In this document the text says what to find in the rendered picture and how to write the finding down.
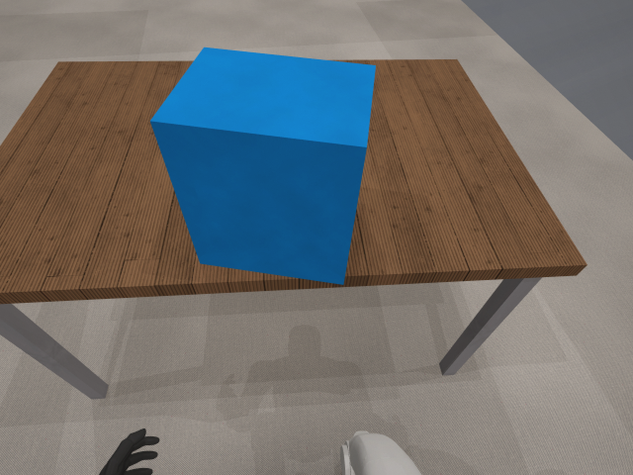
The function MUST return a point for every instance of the table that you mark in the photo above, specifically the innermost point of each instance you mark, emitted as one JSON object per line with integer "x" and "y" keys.
{"x": 88, "y": 210}

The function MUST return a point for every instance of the carton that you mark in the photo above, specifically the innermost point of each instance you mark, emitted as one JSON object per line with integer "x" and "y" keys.
{"x": 265, "y": 153}

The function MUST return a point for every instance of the right robot thigh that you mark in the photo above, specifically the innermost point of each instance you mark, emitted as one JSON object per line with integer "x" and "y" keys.
{"x": 374, "y": 454}

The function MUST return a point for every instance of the robot left hand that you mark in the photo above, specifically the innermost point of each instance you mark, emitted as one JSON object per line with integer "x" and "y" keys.
{"x": 123, "y": 458}

